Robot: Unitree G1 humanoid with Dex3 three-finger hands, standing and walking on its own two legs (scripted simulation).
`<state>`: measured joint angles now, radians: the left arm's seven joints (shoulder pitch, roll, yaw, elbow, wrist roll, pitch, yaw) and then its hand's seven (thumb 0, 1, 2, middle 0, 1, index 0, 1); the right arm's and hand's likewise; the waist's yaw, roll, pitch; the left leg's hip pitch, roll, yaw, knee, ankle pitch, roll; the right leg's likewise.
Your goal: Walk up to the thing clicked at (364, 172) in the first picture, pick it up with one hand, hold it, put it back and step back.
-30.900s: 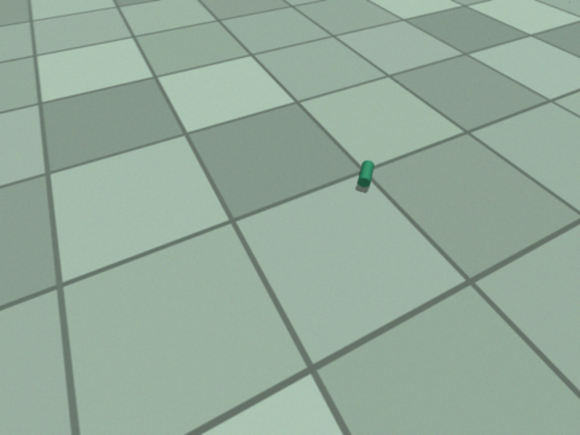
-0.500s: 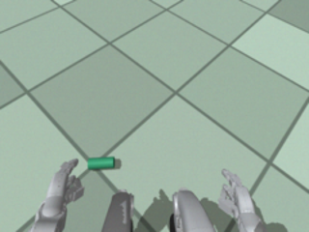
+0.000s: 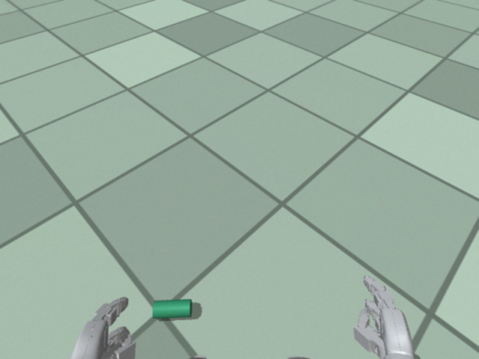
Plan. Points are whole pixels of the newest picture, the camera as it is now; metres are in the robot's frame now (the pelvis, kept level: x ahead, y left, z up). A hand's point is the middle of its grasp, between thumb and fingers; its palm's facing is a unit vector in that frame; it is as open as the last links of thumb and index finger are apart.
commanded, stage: home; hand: left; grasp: from above
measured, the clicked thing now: (172, 308) +0.42 +0.25 -0.68
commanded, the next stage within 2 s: stand in 1.82 s
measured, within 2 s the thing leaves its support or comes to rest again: neither
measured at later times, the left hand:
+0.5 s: hand (131, 350) +0.16 +0.18 -0.04, palm faces +0.05 -0.98 -0.20, open 7.4 cm
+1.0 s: hand (133, 350) +0.16 +0.18 -0.04, palm faces +0.05 -0.98 -0.20, open 7.4 cm
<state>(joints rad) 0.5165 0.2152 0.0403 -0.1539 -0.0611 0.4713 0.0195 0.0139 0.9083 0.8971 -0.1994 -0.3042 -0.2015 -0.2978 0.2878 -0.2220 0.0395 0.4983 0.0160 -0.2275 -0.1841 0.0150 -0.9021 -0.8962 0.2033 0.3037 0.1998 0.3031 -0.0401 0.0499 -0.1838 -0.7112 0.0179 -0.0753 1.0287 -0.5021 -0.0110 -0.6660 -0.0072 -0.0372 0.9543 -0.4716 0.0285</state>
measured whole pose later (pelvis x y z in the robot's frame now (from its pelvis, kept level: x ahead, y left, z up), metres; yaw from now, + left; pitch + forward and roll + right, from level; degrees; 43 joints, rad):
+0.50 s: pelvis +0.00 +0.00 +0.00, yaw +0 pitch +10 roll -3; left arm 0.50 0.22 0.03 -0.14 -0.05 0.46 0.02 0.02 0.91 0.90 -0.20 -0.30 -0.20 -0.30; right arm 0.30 -0.21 0.04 0.53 0.01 -0.23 -0.18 0.02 -0.90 -0.90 0.21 0.30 0.20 0.30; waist -0.04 0.04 -0.16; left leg -0.70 0.02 -0.07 1.03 -0.50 -0.01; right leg -0.66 -0.01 -0.03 0.95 -0.46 0.03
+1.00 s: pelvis +0.00 +0.00 +0.00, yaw +0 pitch +10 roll -3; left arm 0.50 0.22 0.03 -0.14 -0.05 0.46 0.02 0.02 0.91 0.90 -0.20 -0.30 -0.20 -0.30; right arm 0.29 -0.22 0.04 0.53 0.01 -0.24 -0.18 0.02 -0.90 -0.90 0.20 0.30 0.20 0.30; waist -0.04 0.04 -0.16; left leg -0.70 0.02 -0.07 1.03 -0.50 -0.01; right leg -0.65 0.00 -0.03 0.96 -0.47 0.03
